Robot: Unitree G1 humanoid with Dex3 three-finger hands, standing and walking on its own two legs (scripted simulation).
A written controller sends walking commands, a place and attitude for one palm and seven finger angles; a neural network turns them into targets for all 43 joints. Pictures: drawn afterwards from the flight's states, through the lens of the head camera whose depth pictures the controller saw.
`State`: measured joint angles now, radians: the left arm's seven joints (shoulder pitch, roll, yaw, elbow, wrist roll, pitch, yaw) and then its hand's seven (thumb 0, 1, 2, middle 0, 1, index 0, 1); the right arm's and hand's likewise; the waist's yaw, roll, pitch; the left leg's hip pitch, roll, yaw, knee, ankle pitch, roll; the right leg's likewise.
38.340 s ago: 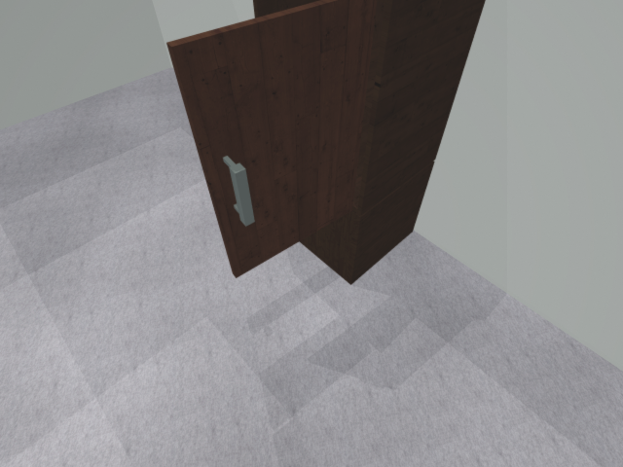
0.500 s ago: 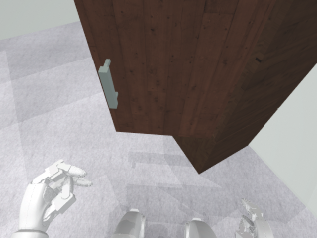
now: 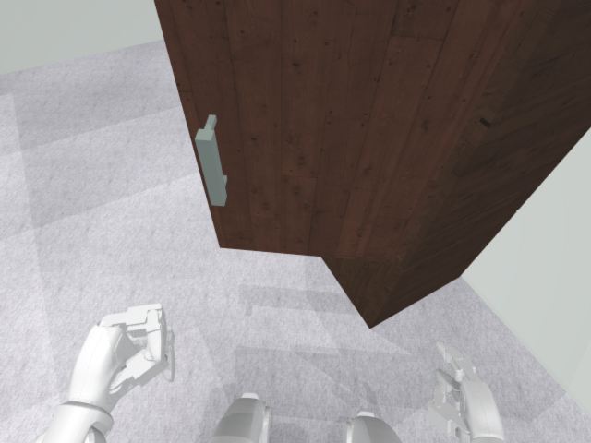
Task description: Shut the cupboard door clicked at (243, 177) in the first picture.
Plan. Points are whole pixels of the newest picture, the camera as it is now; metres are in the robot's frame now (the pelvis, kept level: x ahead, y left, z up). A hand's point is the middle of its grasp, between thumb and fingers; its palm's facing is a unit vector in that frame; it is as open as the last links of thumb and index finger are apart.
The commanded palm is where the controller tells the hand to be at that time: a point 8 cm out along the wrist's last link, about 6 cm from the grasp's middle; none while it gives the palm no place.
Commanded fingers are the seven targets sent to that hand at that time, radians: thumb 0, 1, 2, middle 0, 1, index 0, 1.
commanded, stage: raise the hand and make a fist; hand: left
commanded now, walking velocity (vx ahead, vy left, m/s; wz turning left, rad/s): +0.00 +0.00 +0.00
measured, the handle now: (215, 162) +0.51 +0.17 +0.06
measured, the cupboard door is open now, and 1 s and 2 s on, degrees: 56 56 56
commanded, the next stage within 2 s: bring the fist close to the handle in 0.52 s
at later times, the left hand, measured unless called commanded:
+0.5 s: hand (153, 331) +0.23 +0.19 +0.07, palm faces +0.01 -1.00 -0.04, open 3.1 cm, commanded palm +0.21 +0.23 +0.06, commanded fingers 0.00 0.90 0.90 -1.30 -1.50 -1.30 -1.50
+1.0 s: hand (196, 290) +0.29 +0.15 +0.05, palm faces -0.09 -1.00 -0.02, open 3.1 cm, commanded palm +0.28 +0.21 +0.06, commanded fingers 0.00 0.90 0.90 -1.30 -1.50 -1.30 -1.50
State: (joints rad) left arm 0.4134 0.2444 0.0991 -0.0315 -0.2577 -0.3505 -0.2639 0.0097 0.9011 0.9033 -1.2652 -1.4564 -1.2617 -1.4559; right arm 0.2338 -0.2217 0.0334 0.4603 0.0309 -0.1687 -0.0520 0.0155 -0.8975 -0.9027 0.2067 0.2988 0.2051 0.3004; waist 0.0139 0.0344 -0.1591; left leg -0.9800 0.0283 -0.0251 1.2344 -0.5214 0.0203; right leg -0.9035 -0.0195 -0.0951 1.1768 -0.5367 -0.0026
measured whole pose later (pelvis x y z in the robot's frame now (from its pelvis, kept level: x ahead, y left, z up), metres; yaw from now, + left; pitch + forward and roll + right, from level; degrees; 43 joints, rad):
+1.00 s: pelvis +0.00 -0.01 +0.00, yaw -1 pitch +15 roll -2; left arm 0.07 0.25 0.11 0.18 -0.25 -0.30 -0.23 0.01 0.90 0.90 -1.30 -1.50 -1.30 -1.50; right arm 0.25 -0.24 0.03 0.53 0.04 -0.14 -0.05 0.02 -0.90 -0.90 0.21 0.30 0.20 0.30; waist -0.02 0.04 -0.15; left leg -0.98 0.03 -0.01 1.21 -0.50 0.01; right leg -0.92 -0.01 -0.08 1.17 -0.52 -0.01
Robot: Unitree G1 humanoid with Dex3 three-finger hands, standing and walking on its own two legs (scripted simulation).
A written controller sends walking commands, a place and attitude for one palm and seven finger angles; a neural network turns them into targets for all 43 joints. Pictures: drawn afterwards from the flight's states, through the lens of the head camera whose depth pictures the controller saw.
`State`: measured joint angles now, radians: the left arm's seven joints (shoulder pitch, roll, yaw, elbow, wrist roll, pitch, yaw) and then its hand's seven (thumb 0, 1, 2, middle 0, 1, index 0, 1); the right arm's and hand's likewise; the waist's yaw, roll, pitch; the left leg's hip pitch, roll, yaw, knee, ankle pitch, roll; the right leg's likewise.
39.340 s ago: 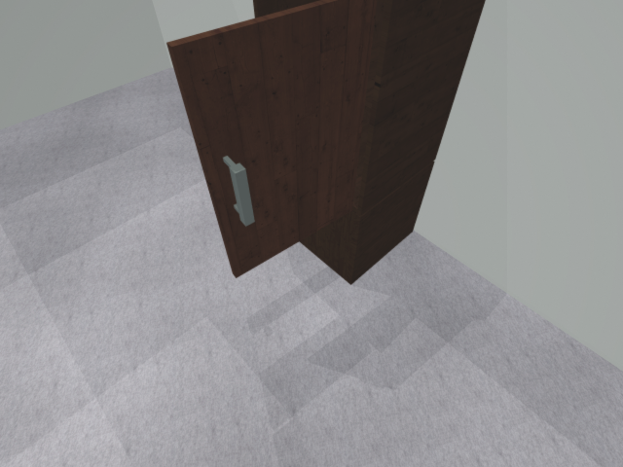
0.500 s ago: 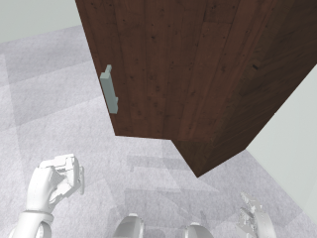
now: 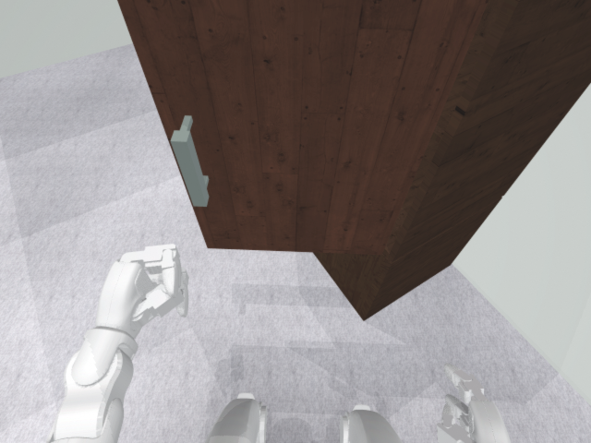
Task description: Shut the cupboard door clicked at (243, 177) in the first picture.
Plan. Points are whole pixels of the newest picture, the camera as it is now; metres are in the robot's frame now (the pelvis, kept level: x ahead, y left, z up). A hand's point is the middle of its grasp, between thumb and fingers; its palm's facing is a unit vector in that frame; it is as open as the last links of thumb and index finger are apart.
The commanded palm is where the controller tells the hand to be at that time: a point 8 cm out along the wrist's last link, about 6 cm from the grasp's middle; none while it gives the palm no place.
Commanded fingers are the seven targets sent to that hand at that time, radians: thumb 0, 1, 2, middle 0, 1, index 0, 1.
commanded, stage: bring the fist close to the handle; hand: left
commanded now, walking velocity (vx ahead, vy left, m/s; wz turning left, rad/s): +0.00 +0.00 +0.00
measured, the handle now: (194, 163) +0.51 +0.19 +0.06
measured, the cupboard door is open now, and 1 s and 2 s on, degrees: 56 56 47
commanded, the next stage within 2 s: push the door shut along its arc in 1.02 s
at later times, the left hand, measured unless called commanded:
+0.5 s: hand (210, 224) +0.38 +0.14 +0.07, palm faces -0.01 -1.00 -0.05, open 3.1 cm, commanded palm +0.37 +0.19 +0.06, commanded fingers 0.00 0.90 0.90 -1.30 -1.50 -1.30 -1.50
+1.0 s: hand (209, 218) +0.40 +0.15 +0.06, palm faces +0.01 -1.00 -0.02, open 3.1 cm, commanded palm +0.38 +0.20 +0.06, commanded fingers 0.00 0.90 0.90 -1.30 -1.50 -1.30 -1.50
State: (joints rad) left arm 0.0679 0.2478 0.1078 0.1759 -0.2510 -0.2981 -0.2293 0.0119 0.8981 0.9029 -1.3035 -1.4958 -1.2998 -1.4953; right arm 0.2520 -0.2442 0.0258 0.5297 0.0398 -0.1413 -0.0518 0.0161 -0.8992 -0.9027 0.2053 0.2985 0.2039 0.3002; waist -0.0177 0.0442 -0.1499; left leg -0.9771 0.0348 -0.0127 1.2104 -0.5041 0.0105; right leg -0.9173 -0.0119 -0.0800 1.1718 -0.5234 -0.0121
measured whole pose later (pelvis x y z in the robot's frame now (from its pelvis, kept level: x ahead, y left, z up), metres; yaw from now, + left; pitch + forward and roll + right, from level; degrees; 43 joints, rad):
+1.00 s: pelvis +0.01 -0.02 +0.01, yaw -1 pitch +17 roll +0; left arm -0.42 0.24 0.22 0.77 -0.19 -0.46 -0.16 0.01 0.90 0.90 -1.30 -1.50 -1.30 -1.50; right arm 0.31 -0.26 -0.01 0.64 0.03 -0.03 -0.02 0.01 -0.90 -0.90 0.20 0.30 0.20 0.30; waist -0.05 0.02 -0.14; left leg -0.96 0.04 0.02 1.12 -0.47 -0.01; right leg -0.93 -0.01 -0.05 1.13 -0.50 -0.03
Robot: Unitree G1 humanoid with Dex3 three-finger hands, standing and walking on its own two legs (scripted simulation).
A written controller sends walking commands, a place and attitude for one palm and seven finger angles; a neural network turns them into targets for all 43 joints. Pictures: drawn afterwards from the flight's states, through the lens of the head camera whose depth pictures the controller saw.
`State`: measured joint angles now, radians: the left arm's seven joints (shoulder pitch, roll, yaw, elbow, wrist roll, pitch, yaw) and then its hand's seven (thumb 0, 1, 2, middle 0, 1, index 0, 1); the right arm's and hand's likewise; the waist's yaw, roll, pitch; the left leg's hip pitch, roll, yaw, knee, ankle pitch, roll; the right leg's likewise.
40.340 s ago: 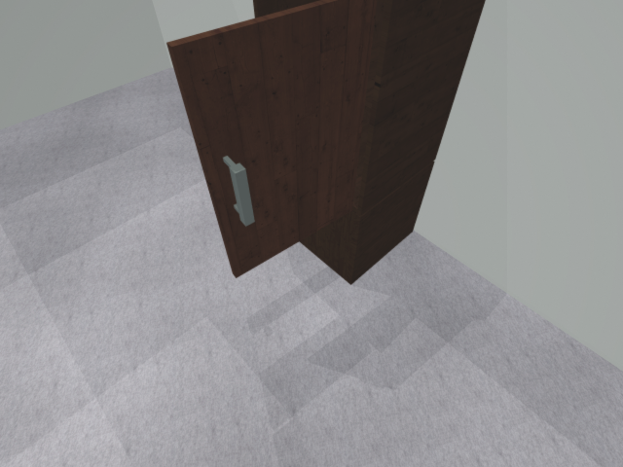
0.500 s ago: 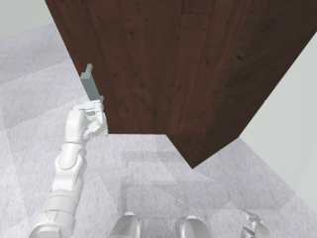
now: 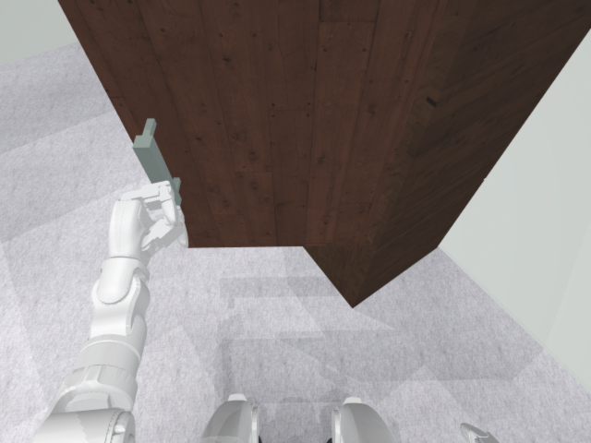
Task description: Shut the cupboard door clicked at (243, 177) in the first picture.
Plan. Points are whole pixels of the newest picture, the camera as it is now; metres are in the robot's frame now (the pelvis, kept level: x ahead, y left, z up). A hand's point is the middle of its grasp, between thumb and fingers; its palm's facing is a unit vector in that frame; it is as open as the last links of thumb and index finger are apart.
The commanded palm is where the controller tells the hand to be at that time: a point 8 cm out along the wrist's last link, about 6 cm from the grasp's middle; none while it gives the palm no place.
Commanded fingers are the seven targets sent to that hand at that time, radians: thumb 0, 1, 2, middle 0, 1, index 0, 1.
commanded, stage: bring the fist close to the handle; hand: left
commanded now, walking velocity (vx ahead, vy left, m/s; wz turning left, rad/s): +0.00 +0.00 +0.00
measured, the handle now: (162, 166) +0.50 +0.21 +0.05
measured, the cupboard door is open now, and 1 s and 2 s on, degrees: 56 47 31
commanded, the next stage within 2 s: push the door shut along its arc in 0.02 s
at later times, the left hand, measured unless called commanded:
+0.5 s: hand (182, 195) +0.44 +0.17 +0.05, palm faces -0.08 -1.00 -0.03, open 3.1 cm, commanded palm +0.43 +0.21 +0.05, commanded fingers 0.00 0.90 0.90 -1.30 -1.50 -1.30 -1.50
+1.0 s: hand (201, 171) +0.49 +0.15 +0.05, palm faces -0.22 -0.98 -0.05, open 3.1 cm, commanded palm +0.49 +0.18 +0.05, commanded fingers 0.00 0.90 0.90 -1.30 -1.50 -1.30 -1.50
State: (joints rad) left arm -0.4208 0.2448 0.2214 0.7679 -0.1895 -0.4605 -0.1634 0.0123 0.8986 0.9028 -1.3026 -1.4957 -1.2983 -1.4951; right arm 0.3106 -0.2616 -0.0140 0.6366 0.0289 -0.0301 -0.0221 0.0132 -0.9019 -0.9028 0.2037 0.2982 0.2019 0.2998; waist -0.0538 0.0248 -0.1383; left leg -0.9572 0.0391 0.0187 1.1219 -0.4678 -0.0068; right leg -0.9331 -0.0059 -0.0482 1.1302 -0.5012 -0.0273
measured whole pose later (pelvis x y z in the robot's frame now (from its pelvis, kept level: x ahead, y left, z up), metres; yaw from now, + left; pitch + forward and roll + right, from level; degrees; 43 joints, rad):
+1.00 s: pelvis -0.02 +0.02 -0.03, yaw +0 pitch +23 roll -3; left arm -0.97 0.44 0.21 1.20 -0.13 -0.41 -0.31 0.01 0.90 0.90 -1.31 -1.50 -1.30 -1.50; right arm 0.34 -0.28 0.02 0.69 0.02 -0.05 -0.01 0.01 -0.90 -0.90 0.20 0.30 0.20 0.30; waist -0.16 0.04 -0.13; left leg -1.19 0.04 -0.01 1.26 -0.47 0.02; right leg -1.13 -0.01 -0.08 1.21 -0.49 -0.01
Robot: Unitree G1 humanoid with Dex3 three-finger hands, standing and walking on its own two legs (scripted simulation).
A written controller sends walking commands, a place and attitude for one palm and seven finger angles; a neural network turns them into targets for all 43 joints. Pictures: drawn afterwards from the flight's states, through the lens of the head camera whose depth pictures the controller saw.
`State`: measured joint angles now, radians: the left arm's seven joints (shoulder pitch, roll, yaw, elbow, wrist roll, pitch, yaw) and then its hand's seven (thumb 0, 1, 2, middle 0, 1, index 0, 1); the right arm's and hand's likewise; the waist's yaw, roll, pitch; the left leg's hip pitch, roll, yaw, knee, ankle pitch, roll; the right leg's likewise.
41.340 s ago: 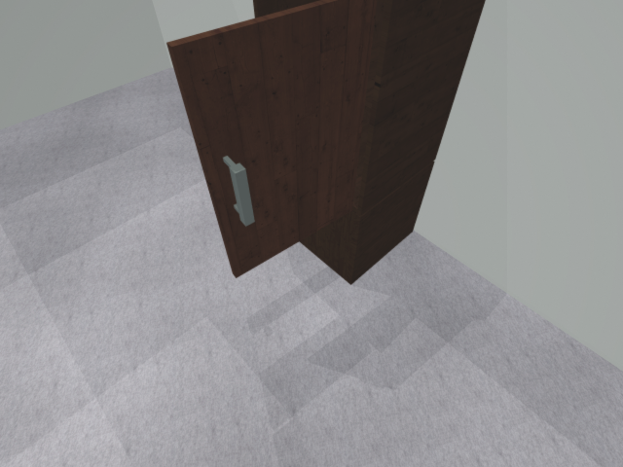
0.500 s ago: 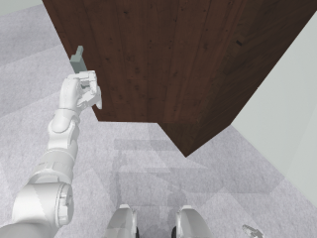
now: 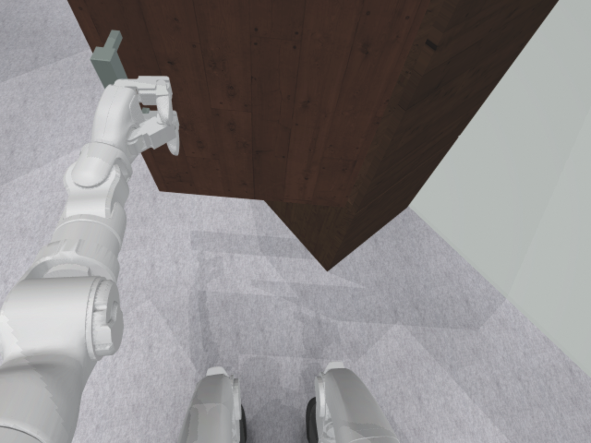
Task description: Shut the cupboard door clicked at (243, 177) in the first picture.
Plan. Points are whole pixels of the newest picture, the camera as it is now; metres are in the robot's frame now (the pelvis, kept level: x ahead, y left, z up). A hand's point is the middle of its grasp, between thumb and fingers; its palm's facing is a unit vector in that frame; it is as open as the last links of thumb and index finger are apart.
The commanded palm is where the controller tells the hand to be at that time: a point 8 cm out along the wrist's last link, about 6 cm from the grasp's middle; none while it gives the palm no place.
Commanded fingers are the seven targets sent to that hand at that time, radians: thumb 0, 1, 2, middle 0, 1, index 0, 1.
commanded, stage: push the door shut along its arc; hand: left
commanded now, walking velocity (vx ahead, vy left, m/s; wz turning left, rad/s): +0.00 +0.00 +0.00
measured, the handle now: (128, 90) +0.58 +0.19 +0.08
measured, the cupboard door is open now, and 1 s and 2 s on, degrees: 47 31 30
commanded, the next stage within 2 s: pull the fist back off the door in 0.78 s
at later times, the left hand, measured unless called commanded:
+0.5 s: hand (201, 83) +0.58 +0.09 +0.09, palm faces -0.32 -0.95 -0.02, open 3.0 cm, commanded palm +0.59 +0.13 +0.08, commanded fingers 0.00 0.90 0.90 -1.30 -1.50 -1.30 -1.50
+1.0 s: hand (210, 63) +0.63 +0.08 +0.08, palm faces -0.13 -0.98 +0.12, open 2.8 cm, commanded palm +0.62 +0.09 +0.08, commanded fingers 0.00 0.90 0.90 -1.30 -1.50 -1.30 -1.50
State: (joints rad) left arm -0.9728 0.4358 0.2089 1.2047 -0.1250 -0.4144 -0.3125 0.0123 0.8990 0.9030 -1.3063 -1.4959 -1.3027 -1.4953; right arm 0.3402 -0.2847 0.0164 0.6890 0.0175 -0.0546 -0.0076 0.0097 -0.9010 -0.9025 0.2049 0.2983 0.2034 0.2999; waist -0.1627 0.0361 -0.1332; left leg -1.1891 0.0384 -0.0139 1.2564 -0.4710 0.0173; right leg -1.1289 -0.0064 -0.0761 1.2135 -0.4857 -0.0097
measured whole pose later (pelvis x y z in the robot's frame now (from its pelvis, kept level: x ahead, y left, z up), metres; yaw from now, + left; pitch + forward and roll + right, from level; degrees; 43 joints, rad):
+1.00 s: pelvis +0.01 +0.01 -0.04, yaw -3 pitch +33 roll -6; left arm -1.42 0.55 0.33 1.32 -0.02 -0.17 -0.15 -0.03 0.81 0.92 -1.30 -1.50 -1.30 -1.50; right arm 0.41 -0.26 0.06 0.66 -0.06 -0.08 0.02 0.01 -0.90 -0.90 0.20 0.30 0.20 0.30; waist -0.29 0.06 -0.13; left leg -1.46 0.07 -0.03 1.40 -0.52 0.02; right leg -1.39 0.02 -0.09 1.32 -0.51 0.00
